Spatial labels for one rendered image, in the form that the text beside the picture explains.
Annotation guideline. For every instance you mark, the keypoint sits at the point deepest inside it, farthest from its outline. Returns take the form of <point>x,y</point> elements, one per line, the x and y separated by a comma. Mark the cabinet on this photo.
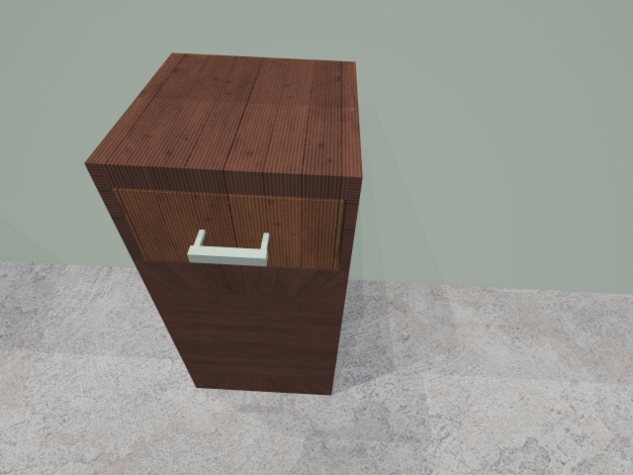
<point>253,126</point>

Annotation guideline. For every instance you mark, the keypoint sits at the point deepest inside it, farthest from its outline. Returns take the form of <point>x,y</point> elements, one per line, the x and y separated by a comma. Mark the handle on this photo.
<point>228,255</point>

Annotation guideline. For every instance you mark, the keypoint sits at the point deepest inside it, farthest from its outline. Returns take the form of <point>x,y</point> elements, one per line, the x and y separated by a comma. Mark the drawer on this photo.
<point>303,232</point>

